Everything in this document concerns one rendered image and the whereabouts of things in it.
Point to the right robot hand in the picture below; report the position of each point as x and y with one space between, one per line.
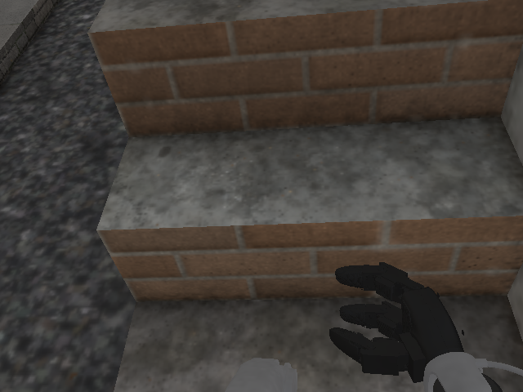
418 332

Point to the robot left thigh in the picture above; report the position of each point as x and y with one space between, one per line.
264 375

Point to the robot right forearm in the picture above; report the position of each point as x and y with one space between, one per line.
456 372

